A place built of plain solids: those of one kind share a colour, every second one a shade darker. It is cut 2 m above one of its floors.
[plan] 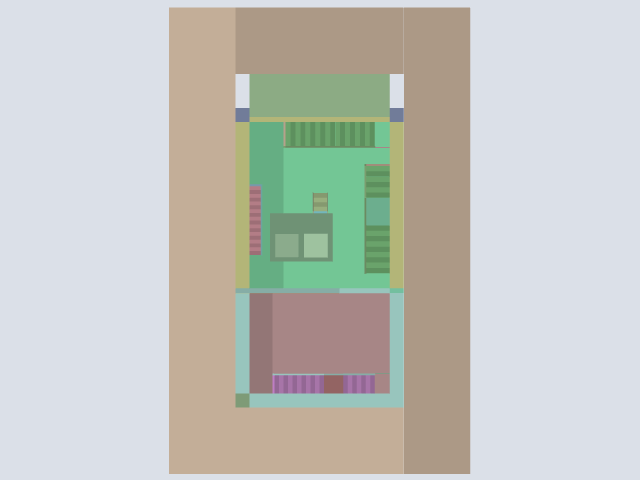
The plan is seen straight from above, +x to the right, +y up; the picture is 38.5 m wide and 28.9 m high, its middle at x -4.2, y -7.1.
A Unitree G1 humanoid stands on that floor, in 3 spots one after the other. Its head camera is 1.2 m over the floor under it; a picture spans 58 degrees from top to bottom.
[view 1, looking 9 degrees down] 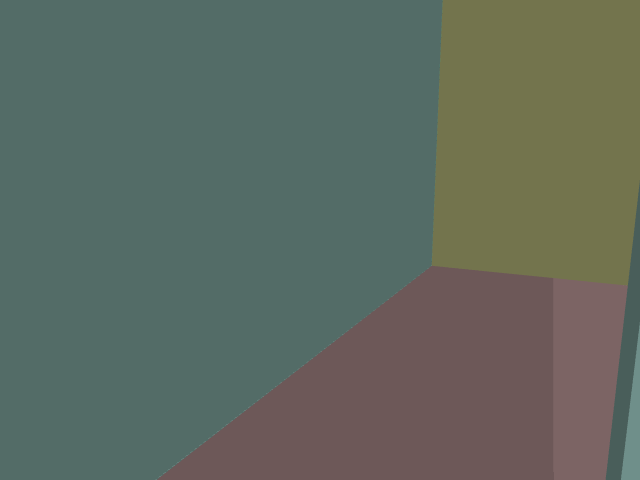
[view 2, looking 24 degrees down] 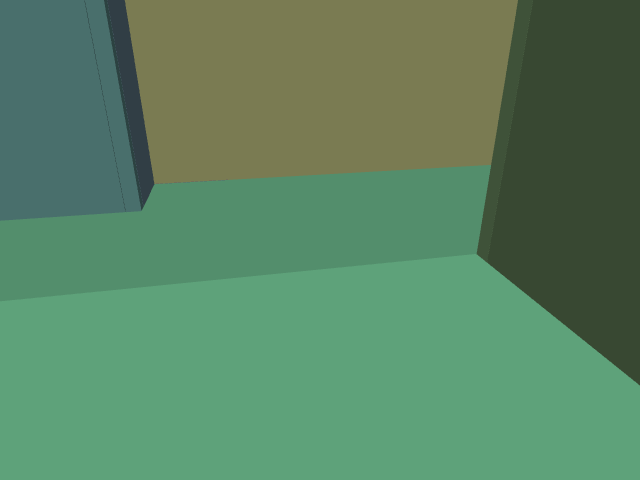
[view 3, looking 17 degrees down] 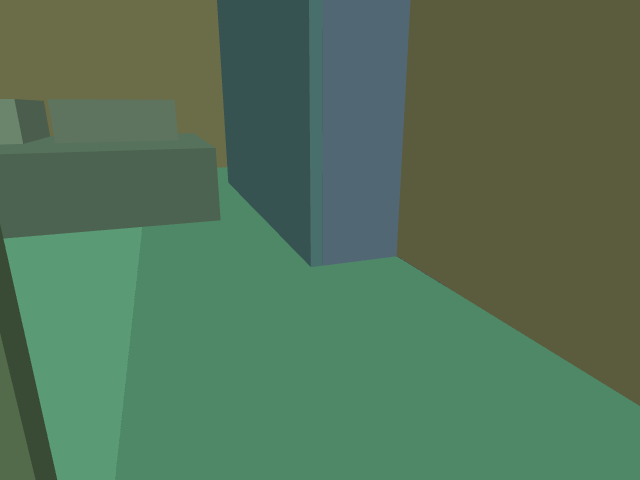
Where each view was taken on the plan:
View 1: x -7.15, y -15.79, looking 118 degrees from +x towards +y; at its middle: wall_house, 2.79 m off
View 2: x -4.18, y -3.02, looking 168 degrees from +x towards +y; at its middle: floor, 2.95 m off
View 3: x -6.65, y -0.72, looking -110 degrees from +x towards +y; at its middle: wall_steep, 3.37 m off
